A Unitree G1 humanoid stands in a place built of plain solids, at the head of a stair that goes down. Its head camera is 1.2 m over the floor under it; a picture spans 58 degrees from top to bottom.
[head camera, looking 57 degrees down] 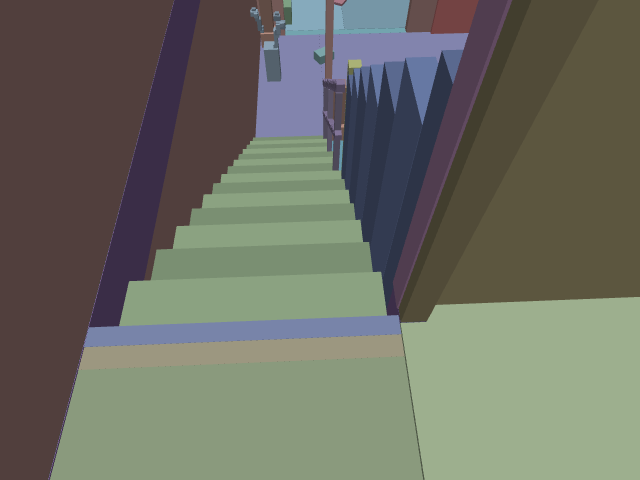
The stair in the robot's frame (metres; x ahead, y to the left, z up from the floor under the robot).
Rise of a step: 0.18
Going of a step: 0.25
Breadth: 0.91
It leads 2 degrees to the left of straight ahead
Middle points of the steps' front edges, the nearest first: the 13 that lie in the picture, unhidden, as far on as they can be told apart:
0.49 0.22 0.00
0.74 0.23 -0.18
0.99 0.24 -0.36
1.24 0.25 -0.55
1.49 0.26 -0.73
1.73 0.27 -0.91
1.98 0.28 -1.10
2.23 0.29 -1.28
2.48 0.30 -1.46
2.72 0.32 -1.65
2.97 0.33 -1.83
3.22 0.34 -2.01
3.47 0.35 -2.20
